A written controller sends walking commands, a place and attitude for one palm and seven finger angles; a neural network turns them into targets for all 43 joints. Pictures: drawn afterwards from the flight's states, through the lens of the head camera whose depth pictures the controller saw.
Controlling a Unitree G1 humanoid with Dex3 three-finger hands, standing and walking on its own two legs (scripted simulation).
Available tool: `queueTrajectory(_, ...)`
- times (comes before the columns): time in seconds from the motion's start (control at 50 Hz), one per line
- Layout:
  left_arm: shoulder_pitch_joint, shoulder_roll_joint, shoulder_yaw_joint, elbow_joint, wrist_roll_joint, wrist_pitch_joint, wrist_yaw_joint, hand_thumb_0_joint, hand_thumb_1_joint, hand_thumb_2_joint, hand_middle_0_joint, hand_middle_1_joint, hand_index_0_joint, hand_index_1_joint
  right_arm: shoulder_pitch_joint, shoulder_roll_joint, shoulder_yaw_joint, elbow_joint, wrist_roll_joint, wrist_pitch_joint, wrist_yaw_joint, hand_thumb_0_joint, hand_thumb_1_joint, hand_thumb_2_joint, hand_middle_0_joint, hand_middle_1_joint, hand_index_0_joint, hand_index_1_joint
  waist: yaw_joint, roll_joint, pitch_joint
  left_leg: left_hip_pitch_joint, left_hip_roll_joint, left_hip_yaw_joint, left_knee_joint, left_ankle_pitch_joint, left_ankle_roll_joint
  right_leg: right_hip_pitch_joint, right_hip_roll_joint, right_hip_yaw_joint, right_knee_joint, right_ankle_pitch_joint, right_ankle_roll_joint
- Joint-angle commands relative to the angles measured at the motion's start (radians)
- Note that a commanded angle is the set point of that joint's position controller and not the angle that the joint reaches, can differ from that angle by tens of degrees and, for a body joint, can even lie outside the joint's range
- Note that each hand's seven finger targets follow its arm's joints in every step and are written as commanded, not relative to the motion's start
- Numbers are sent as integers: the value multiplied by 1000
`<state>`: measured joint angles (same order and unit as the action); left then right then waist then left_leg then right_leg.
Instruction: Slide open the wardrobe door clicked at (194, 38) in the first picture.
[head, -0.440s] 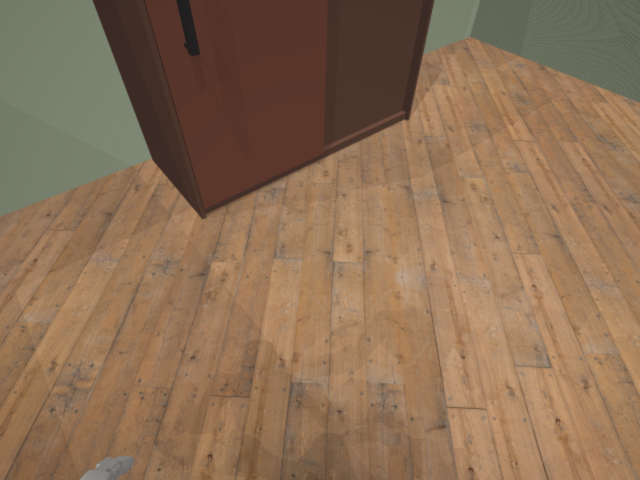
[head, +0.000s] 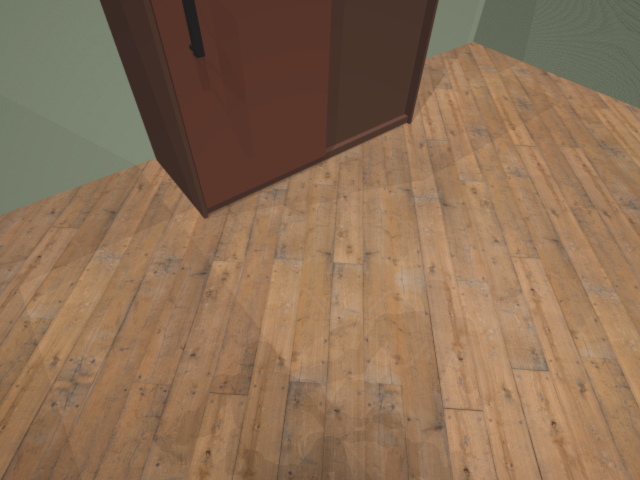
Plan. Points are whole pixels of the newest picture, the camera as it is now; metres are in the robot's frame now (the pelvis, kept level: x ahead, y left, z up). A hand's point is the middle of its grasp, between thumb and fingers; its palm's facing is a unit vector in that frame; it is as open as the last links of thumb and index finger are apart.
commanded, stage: stand and wait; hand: left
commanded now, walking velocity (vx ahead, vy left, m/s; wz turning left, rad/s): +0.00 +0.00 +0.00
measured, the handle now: (185, 3) +1.31 +0.48 +0.09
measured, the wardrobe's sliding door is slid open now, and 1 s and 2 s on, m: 0.00 0.00 0.00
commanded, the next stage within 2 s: look at it before walking up in 0.42 s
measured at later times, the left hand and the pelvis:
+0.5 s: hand out of the picture +0.06 +0.24 -0.15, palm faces -0.03 -0.94 -0.34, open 7.4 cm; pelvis -0.02 -0.01 +0.00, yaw +0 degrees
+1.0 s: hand out of the picture +0.05 +0.24 -0.15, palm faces -0.03 -0.94 -0.33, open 7.4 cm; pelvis -0.02 -0.01 +0.00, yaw +0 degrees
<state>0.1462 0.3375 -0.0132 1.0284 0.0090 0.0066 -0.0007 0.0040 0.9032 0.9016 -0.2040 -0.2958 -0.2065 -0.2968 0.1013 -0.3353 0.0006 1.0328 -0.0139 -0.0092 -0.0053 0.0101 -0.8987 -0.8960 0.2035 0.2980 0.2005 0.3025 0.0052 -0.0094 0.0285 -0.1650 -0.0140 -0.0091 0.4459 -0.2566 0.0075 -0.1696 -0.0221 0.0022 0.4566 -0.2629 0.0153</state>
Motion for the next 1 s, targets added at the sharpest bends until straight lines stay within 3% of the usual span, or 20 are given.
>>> queueTrajectory(0.0, -56, 206, 51, -65, 1, -27, 14, 0, 900, 900, -200, -300, -200, -300, -59, -203, -45, -60, 2, -24, -11, 0, -900, -900, 200, 300, 200, 300, -3, 9, -91, 29, 121, -86, -73, 225, 33, 29, -97, 85, -74, 205, -47)
queueTrajectory(0.26, -59, 211, 48, -22, 2, -27, 11, 0, 900, 900, -200, -300, -200, -300, -36, -211, -38, -8, 5, -24, -8, 0, -900, -900, 200, 300, 200, 300, 0, 5, -48, 3, 124, -101, -121, 134, 30, 17, -96, 99, -122, 100, -45)
queueTrajectory(0.64, -53, 211, 47, -11, 3, -30, 11, 0, 900, 900, -200, -300, -200, -300, -25, -207, -37, 16, 5, -22, -4, 0, -900, -900, 200, 300, 200, 300, -2, -1, -31, 2, 121, -104, -130, 107, 21, -8, -98, 114, -156, 48, -45)
queueTrajectory(0.72, -51, 207, 48, -9, 3, -31, 10, 0, 900, 900, -200, -300, -200, -300, -20, -206, -36, 19, 5, -26, -5, 0, -900, -900, 200, 300, 200, 300, -2, 5, -61, 13, 127, -104, -132, 142, 22, 18, -98, 107, -146, 95, -45)
queueTrajectory(0.98, -42, 207, 45, 0, 2, -32, 11, 0, 900, 900, -200, -300, -200, -300, -27, -210, -36, 19, 7, -26, -7, 0, -900, -900, 200, 300, 200, 300, -1, 13, -59, 32, 132, -103, -135, 172, 22, 23, -99, 98, -146, 139, -42)
